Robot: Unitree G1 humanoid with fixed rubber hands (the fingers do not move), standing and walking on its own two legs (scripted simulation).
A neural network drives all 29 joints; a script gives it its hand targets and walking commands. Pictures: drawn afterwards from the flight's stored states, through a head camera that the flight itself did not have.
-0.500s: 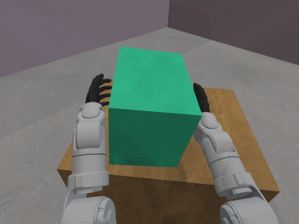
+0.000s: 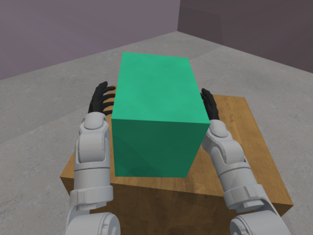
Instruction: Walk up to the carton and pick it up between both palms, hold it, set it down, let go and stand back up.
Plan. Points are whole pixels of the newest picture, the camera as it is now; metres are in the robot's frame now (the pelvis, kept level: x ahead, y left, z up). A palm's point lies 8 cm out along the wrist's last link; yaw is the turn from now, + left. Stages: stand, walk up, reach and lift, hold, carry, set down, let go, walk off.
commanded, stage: hold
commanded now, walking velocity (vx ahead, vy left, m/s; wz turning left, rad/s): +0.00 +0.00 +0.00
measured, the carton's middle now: (153, 113) +0.40 +0.01 +0.15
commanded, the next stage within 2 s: none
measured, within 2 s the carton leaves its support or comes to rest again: neither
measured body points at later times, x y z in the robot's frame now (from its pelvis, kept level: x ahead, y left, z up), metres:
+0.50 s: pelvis +0.00 +0.00 +0.00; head -0.04 +0.03 +0.45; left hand +0.38 +0.14 +0.19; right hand +0.37 -0.14 +0.17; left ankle +0.02 +0.12 -0.75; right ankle +0.02 -0.11 -0.75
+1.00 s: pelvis +0.00 +0.00 +0.00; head -0.04 +0.03 +0.45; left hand +0.37 +0.14 +0.19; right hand +0.37 -0.14 +0.17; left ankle +0.02 +0.12 -0.75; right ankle +0.02 -0.11 -0.75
